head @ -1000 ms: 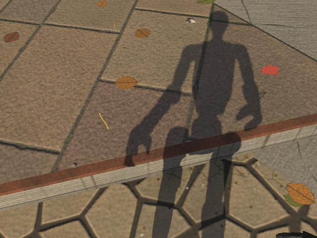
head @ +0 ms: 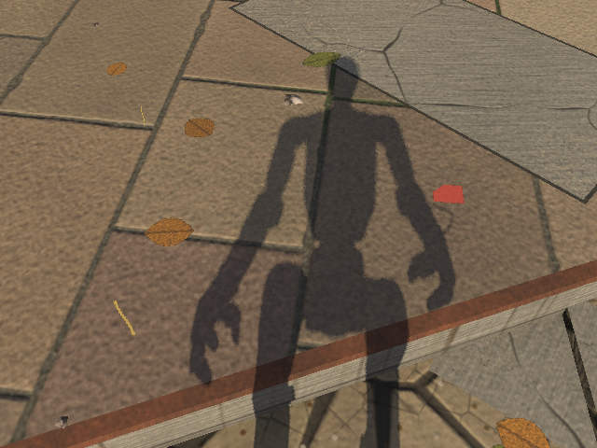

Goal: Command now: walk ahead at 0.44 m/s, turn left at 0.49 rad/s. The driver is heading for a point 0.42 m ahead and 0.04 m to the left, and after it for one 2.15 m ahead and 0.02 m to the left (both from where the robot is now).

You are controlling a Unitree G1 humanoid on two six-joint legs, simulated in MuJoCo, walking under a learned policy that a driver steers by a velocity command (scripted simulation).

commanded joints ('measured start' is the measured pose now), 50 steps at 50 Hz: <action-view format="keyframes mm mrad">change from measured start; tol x32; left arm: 1 -36 145 25 -47 -7 -7 0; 19 -450 48 -35 -212 0 -3 -32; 25 103 187 2 -57 21 -43 36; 50 -8 79 65 -49 -54 130 88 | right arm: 1 211 -134 -47 10 -10 -41 -28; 27 429 -53 -7 83 38 -63 -123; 50 -132 -6 28 -132 19 -12 -144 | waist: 1 -146 23 -82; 19 -115 84 54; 27 -41 -99 -350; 50 27 92 42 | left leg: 1 384 -92 16 -132 -30 88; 3 677 319 -884 -461 -307 254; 8 384 131 -365 -408 339 159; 23 366 37 -372 -25 1042 26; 24 300 -12 -342 164 925 2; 26 -11 -245 -225 732 -333 -47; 28 -50 -151 -256 889 -199 -66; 43 271 -95 -58 -75 -72 -91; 46 331 327 -512 -448 83 53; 50 158 236 -297 -327 86 114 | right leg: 1 -212 -168 -16 388 676 -125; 3 -764 85 151 919 -131 -36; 23 -264 116 202 207 372 -80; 26 217 -400 691 154 1640 -284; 30 -259 -190 538 -20 586 -309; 37 -336 -89 411 29 884 -264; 44 -457 -44 600 63 209 -178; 47 -660 158 342 916 -279 1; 50 -740 134 336 1241 -94 53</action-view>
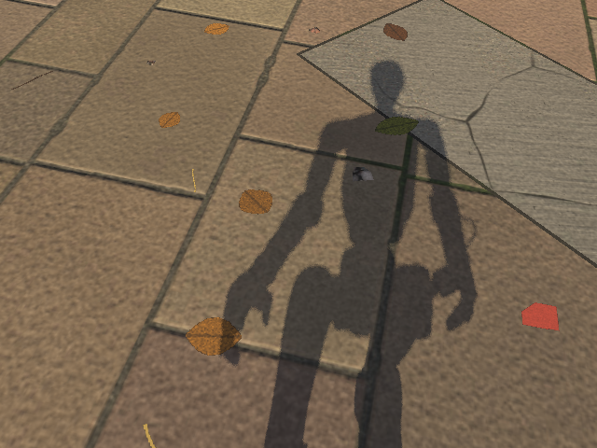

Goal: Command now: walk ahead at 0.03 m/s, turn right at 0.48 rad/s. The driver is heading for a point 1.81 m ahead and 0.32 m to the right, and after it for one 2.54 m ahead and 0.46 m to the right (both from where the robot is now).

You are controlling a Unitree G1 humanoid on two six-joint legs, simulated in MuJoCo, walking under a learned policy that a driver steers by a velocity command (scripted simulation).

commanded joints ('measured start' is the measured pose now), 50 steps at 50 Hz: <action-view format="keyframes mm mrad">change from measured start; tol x32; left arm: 1 91 114 41 -35 7 15 33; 21 -164 83 -5 -335 -1 6 -71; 50 195 111 -62 67 21 -148 -23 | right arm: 1 -164 -75 -12 -128 16 -22 -3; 50 -271 20 49 -397 -5 -3 74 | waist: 1 32 116 27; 23 -56 216 -140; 26 30 -303 -126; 50 -77 25 92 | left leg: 1 -21 260 -209 -218 86 97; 8 296 330 -155 -188 447 185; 23 104 355 109 -92 140 47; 26 -486 122 241 553 -489 -125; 33 -483 109 -16 833 47 -99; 44 -1299 22 -182 1622 -391 31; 50 -765 90 74 1038 -203 72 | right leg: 1 -138 -56 30 343 62 62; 24 407 -80 -251 -737 167 -69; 27 556 -532 568 -1030 182 -353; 47 565 -389 -40 -1143 186 -202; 50 390 -349 -192 -1294 637 -202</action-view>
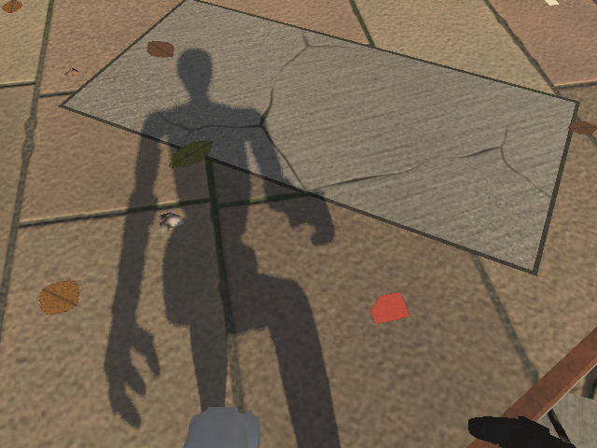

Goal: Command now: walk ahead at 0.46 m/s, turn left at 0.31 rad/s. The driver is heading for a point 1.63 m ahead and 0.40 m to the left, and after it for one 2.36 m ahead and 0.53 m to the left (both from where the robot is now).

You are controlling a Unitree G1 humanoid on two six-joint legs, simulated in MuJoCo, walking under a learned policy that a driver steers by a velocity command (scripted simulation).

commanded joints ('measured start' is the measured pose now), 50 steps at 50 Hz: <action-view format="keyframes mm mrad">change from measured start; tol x64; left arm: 1 -108 160 18 -72 -43 -10 10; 24 -776 39 -11 -497 -41 -55 -46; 50 -129 209 79 -203 -56 -27 -42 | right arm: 1 -73 -14 23 -98 1 -11 29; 50 -154 -144 -38 -24 49 -143 35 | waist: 1 -46 -8 81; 50 108 -33 50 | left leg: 1 492 22 186 -385 102 52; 5 1034 -137 -1 -806 41 111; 7 1282 207 -1099 -1440 198 208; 30 1275 38 -403 -1160 1267 -102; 32 670 -145 -318 -602 -42 -133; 34 531 -21 -251 -389 108 -119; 50 676 57 -46 -1220 575 -147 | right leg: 1 -403 -185 -135 -145 894 -161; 4 -168 -249 -111 400 1810 -150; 7 -762 105 109 1440 127 -31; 14 -1033 -27 137 1682 100 -98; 29 -561 127 35 281 389 -50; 32 425 -404 582 423 589 -344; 50 -291 -164 180 88 394 -210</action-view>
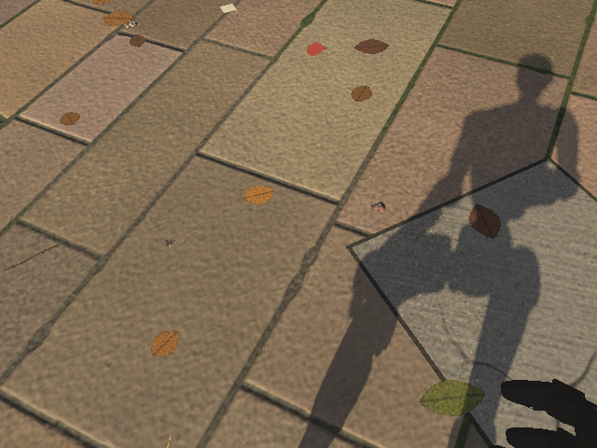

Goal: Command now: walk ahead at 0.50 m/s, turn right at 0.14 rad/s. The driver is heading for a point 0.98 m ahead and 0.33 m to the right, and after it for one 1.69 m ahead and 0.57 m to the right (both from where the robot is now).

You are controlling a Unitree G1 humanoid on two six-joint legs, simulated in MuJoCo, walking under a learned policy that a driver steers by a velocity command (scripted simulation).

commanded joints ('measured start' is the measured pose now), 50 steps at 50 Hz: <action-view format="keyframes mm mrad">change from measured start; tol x32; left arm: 1 -8 173 35 -65 -11 1 6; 50 -241 181 59 -303 7 104 46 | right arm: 1 -110 -62 -14 -95 12 -31 13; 8 407 -208 -88 -3 -28 -17 -17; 50 122 -122 -63 34 2 9 -30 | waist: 1 -32 -120 8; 8 -255 182 -450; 16 -97 35 -7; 31 -39 -190 -478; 50 -134 -212 -120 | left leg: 1 111 -65 48 -141 27 1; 5 506 -85 46 -262 -25 81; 7 1123 348 -501 -231 17 306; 14 488 178 -99 -526 -10 235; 27 606 133 246 -176 521 92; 28 541 77 269 25 448 51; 30 5 -163 110 704 -695 -68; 31 -16 -115 -35 747 -617 -50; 50 350 -142 12 -151 -284 2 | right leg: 1 -34 -258 222 -35 294 -154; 5 -60 -211 210 236 449 -74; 7 -629 -41 90 860 -312 37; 9 -812 -105 157 1071 -255 63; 28 -126 -2 -34 245 276 -65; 30 342 -465 731 206 822 -390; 36 -219 -241 400 74 429 -212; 50 -317 -156 566 54 -348 -157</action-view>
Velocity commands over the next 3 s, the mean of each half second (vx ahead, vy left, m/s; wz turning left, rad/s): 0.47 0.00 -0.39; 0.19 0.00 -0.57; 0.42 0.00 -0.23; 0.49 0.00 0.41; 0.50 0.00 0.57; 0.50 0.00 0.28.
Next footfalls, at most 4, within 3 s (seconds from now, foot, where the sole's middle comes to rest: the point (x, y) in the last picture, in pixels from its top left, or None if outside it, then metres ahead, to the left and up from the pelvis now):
0.12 left None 0.23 0.15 -0.78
0.56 right None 0.43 -0.17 -0.78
1.04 left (341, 419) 0.53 0.02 -0.78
1.46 right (507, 442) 0.52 -0.33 -0.78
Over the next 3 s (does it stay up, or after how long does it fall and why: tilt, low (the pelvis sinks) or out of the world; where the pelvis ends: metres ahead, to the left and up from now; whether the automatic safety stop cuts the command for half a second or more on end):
stays up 1.26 -0.41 -0.02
